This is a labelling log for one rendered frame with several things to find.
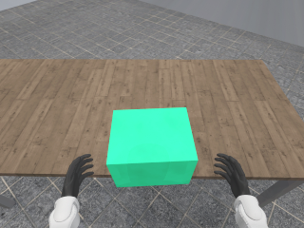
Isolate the right robot forearm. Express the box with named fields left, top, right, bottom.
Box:
left=234, top=195, right=269, bottom=228

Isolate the table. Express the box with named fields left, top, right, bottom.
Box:
left=0, top=59, right=304, bottom=209

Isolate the left robot hand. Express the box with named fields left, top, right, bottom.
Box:
left=61, top=154, right=94, bottom=198

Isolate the left robot forearm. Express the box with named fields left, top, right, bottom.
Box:
left=48, top=196, right=80, bottom=228

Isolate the carton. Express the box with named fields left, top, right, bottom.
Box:
left=106, top=107, right=198, bottom=188

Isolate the right robot hand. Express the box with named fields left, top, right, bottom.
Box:
left=214, top=153, right=251, bottom=198

